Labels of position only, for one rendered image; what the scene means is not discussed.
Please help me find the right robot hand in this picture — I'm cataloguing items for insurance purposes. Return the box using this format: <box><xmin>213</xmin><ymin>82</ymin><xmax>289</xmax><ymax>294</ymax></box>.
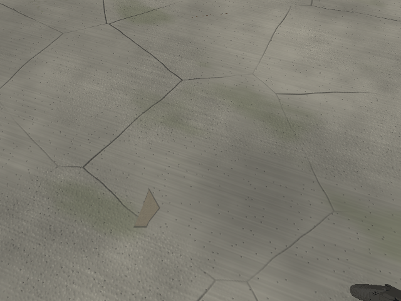
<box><xmin>350</xmin><ymin>284</ymin><xmax>401</xmax><ymax>301</ymax></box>

